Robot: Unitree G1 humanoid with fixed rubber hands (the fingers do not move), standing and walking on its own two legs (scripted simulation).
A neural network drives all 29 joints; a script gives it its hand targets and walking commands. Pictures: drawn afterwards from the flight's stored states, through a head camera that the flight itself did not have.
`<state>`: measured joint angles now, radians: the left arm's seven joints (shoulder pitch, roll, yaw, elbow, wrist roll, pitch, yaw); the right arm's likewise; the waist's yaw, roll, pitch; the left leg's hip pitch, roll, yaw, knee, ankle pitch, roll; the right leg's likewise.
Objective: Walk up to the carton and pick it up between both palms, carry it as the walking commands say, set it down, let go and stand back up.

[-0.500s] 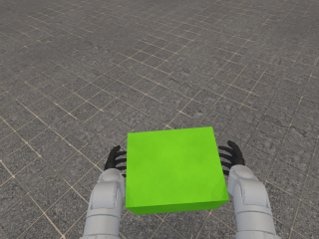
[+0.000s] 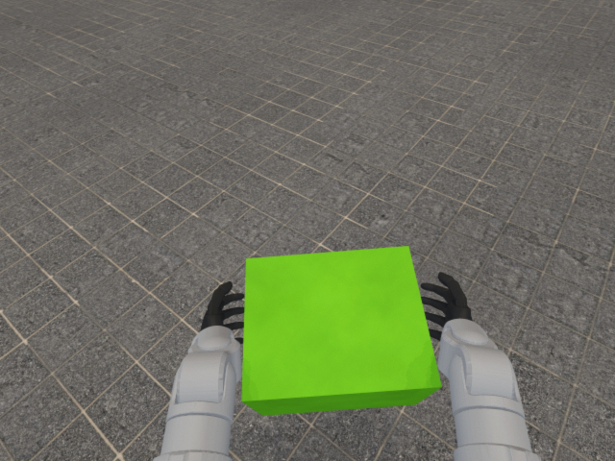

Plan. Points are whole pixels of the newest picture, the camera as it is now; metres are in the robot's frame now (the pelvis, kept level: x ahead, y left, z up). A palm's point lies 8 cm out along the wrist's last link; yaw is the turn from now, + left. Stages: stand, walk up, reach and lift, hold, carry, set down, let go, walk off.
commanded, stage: carry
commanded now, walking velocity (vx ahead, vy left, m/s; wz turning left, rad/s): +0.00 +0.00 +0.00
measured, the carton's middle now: (333, 333) +0.31 +0.00 -0.06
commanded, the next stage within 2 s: hold in 0.72 s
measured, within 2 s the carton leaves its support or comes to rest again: neither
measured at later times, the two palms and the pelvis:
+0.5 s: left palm (216, 343) +0.26 +0.16 +0.02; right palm (459, 335) +0.27 -0.16 +0.02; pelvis -0.01 +0.00 +0.00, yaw +0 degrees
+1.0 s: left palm (228, 349) +0.25 +0.14 +0.03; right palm (490, 347) +0.25 -0.19 +0.04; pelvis -0.02 -0.01 +0.00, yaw +3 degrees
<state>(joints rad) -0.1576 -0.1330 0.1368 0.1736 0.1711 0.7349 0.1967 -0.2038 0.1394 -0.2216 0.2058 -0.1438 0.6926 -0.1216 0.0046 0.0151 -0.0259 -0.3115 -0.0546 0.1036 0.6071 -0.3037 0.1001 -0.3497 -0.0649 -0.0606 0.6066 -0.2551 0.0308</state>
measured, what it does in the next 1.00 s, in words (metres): stands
